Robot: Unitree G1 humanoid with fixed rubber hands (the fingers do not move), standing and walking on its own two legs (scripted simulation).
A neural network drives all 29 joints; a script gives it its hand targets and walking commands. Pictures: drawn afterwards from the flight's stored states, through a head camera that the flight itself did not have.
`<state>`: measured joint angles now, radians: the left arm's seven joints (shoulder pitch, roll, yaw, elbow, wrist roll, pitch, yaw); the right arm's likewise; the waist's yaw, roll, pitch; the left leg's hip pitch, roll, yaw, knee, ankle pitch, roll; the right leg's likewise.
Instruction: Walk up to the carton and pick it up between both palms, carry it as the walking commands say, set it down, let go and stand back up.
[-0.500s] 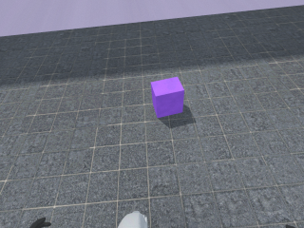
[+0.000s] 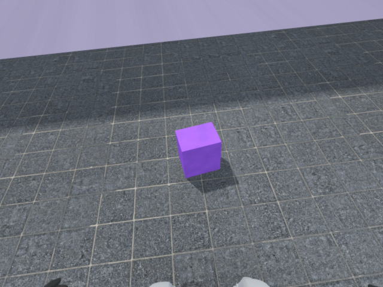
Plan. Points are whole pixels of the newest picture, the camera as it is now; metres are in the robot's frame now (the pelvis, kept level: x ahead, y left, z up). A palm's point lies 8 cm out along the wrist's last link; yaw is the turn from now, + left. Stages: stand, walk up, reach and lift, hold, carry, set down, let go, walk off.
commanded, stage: walk up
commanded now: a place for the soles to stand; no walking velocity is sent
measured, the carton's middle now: (198, 150) +0.94 +0.01 -0.61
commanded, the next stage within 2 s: none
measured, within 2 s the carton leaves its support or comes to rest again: neither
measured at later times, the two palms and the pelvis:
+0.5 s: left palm (71, 226) +0.29 +0.33 -0.08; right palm (358, 233) +0.24 -0.35 -0.09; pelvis +0.19 +0.00 +0.00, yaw +1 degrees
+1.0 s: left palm (81, 179) +0.43 +0.35 -0.09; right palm (316, 163) +0.45 -0.33 -0.09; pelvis +0.35 +0.01 -0.01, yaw +1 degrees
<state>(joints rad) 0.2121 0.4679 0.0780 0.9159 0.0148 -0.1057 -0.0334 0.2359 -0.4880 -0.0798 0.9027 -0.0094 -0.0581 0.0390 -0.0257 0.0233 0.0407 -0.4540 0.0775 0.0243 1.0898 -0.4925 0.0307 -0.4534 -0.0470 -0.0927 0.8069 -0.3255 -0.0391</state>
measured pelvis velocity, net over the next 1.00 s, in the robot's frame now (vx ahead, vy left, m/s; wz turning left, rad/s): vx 0.35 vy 0.01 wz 0.02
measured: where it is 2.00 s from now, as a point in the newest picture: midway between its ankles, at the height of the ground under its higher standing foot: (200, 249)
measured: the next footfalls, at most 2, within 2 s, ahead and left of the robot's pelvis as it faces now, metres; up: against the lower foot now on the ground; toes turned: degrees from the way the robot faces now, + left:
left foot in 0.20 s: +0.21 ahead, +0.15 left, +0.00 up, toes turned +9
right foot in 0.48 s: +0.31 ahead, -0.12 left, +0.00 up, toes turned -5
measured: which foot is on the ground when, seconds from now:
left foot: up 0.00-0.18, down 0.20-0.50, up 0.52-0.76, down 0.78-1.00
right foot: down 0.00-0.24, up 0.26-0.46, down 0.48-0.80, up 0.82-1.00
